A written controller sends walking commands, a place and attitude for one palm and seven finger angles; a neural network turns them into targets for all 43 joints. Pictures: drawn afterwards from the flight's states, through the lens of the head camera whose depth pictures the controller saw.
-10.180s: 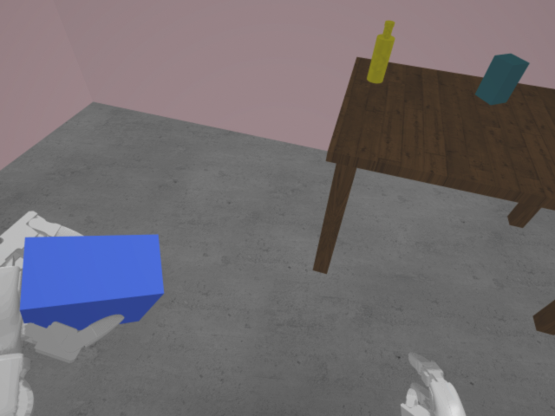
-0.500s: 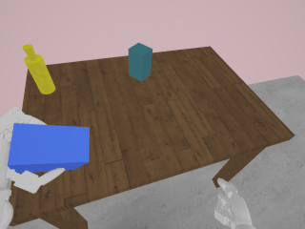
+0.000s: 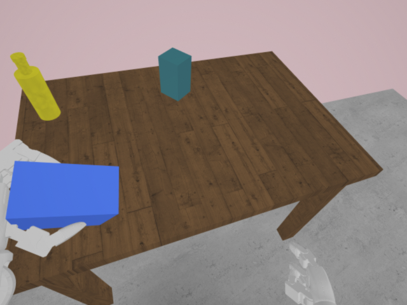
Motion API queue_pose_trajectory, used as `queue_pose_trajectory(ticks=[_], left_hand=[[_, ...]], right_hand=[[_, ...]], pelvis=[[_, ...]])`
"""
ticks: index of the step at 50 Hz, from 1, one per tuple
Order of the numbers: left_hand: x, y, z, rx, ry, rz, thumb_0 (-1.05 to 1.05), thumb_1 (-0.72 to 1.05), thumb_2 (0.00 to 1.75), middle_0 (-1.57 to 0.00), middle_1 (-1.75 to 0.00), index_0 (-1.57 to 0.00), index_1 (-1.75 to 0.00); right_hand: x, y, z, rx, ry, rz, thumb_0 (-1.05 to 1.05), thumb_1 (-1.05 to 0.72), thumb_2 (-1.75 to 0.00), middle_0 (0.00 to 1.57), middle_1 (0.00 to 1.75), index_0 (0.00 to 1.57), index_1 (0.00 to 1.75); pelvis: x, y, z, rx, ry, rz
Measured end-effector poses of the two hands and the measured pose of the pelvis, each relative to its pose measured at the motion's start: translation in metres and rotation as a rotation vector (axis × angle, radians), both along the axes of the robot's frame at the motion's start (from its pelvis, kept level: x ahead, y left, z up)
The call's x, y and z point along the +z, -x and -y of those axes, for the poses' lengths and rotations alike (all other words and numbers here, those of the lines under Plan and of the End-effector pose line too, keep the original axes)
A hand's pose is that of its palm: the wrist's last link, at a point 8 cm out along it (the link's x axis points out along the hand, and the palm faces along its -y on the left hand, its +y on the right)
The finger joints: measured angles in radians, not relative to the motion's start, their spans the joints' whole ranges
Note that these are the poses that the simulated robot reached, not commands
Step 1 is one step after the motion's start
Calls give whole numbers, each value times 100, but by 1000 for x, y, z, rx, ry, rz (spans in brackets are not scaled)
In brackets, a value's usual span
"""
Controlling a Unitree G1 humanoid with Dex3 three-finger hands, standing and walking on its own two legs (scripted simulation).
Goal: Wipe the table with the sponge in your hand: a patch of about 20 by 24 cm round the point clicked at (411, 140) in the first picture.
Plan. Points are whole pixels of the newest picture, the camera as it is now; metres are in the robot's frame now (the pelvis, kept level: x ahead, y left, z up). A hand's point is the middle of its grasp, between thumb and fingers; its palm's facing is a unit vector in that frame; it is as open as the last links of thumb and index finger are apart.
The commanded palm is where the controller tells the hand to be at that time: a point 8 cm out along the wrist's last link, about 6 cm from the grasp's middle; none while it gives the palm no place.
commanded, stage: shuffle to correct the standing spot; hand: left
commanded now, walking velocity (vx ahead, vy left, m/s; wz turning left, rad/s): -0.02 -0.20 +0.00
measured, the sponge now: (80, 199) +0.23 +0.21 +0.14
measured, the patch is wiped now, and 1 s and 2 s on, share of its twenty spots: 0.00 0.00 0.00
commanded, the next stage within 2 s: come to a stop and stand still in 0.06 s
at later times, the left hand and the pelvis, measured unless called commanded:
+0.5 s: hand (75, 200) +0.22 +0.21 +0.15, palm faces +0.34 -0.84 -0.42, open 10.6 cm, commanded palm +0.17 +0.25 +0.17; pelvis +0.01 -0.03 +0.00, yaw +1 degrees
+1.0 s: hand (1, 197) +0.22 +0.31 +0.14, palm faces +0.34 -0.83 -0.44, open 10.6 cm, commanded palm +0.16 +0.33 +0.17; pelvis +0.00 +0.05 +0.00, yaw +0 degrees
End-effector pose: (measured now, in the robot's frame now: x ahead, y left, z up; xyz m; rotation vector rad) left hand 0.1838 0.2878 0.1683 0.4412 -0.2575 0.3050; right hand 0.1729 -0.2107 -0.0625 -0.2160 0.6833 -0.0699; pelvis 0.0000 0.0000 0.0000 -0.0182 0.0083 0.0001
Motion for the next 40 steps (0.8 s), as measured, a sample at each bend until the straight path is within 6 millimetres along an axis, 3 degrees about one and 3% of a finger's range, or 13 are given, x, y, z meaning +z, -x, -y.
queue_pose_trajectory(ticks=[13, 21, 29, 32, 35, 37, 40], left_hand=[[4, 3, 38, 8, -19, -33, -1, -53, 101, -67, -134, -68, -134], [-3, -1, 46, 24, 2, -77, -1, -53, 101, -67, -134, -68, -134], [3, -5, 25, 43, -26, -70, -1, -53, 101, -67, -134, -68, -134], [22, -18, -6, 58, -161, 9, -1, -53, 101, -67, -134, -68, -134], [26, -26, -35, 124, -113, 90, -1, -53, 101, -67, -134, -68, -134], [18, -28, -38, 117, -56, 94, -1, -53, 101, -67, -134, -68, -134], [-1, -24, -24, 20, 16, 46, -1, -53, 102, -67, -134, -68, -134]], right_hand=[[-9, 7, 55, -47, 20, -11, 1, -91, -90, 21, 30, 20, 30], [-12, 0, 71, -69, 41, -20, 1, -91, -90, 20, 30, 20, 30], [-8, -17, 50, -48, 39, -14, 1, -91, -90, 20, 30, 20, 30], [-7, -18, 33, 10, 52, -23, 1, -91, -90, 20, 30, 20, 30], [-4, -18, 18, 28, 38, -10, 1, -91, -90, 20, 30, 20, 30], [-1, -16, 8, 20, 24, 9, 1, -91, -90, 20, 30, 20, 30], [4, -11, -8, 7, 19, 32, 1, -91, -90, 20, 30, 20, 30]], pelvis=[[-3, -1, 35, -6, 5, -6], [-2, -12, 37, 8, 9, -2], [-1, -16, 23, 6, 1, 6], [0, -11, 19, 10, 0, 0], [-2, -7, 7, -8, 3, 2], [-1, -6, -5, -20, -1, 7], [-2, -5, -22, -27, -2, 12]])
